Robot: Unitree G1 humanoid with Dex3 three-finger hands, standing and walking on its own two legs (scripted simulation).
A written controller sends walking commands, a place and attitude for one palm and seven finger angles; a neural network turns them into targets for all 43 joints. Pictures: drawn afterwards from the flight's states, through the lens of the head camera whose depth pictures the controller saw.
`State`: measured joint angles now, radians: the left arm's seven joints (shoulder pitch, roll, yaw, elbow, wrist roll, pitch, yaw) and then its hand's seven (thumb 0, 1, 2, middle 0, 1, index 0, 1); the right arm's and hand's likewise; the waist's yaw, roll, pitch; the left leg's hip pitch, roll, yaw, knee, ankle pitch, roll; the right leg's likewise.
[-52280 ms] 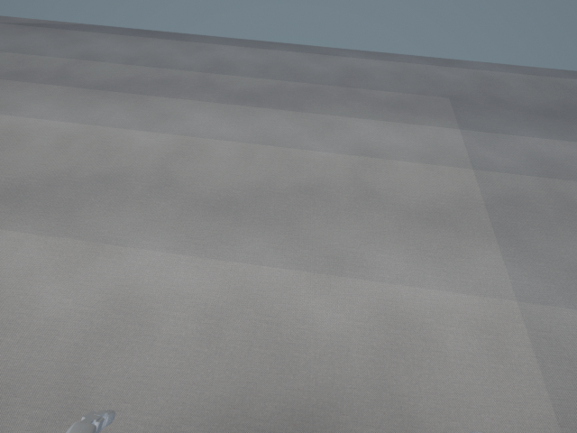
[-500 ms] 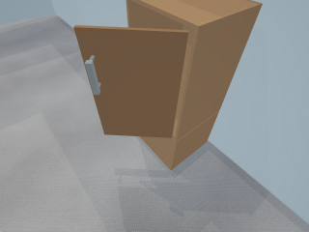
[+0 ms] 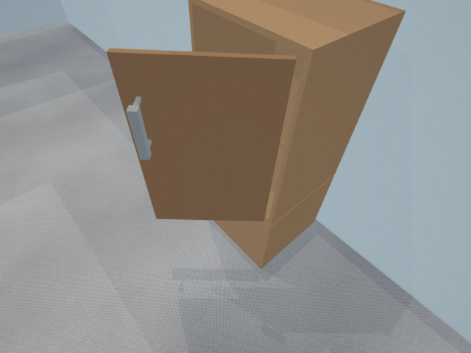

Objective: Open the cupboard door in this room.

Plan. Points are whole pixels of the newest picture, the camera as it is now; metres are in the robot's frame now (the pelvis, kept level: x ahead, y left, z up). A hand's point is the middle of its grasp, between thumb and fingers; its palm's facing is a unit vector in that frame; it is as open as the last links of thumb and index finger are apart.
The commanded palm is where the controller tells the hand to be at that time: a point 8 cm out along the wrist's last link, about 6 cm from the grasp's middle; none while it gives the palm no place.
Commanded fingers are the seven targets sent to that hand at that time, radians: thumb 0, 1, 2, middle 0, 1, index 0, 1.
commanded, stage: shuffle to correct the standing spot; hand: left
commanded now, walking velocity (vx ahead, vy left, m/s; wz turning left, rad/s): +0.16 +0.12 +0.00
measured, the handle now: (141, 128) +0.58 +0.25 +0.05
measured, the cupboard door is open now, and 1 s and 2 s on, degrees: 48 48 48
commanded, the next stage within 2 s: come to a stop and stand still in 0.02 s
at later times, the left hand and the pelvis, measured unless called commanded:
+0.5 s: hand out of the picture +0.09 +0.22 -0.19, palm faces +0.08 -0.98 -0.20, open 7.3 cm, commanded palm none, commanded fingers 0.00 0.90 0.90 -0.20 -0.30 -0.20 -0.30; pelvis +0.07 +0.04 -0.01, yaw +1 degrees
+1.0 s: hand out of the picture +0.07 +0.17 -0.18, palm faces +0.05 -0.98 -0.21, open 7.3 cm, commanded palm none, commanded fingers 0.00 0.90 0.90 -0.20 -0.30 -0.20 -0.30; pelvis +0.03 -0.01 -0.01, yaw +1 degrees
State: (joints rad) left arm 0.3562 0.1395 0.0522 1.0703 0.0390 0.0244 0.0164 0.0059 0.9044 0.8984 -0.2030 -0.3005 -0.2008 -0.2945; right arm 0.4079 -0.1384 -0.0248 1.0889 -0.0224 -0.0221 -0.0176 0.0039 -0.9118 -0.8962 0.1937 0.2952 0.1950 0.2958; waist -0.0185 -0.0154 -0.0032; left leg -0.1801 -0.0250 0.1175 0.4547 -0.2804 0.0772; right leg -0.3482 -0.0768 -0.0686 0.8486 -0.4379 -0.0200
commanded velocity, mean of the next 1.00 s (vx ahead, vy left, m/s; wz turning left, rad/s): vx -0.05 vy -0.03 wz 0.00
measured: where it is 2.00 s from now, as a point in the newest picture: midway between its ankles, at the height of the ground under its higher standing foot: outside the picture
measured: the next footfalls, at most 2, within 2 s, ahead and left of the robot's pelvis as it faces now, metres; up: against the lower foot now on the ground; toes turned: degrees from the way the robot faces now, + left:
right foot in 0.16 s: +0.10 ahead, -0.11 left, +0.00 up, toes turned -8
left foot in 0.38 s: +0.12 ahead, +0.15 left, +0.00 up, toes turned +8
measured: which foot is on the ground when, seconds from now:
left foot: down 0.00-0.18, up 0.20-0.36, down 0.38-0.78, up 0.80-1.00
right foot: up 0.00-0.14, down 0.16-0.40, up 0.42-0.74, down 0.76-1.00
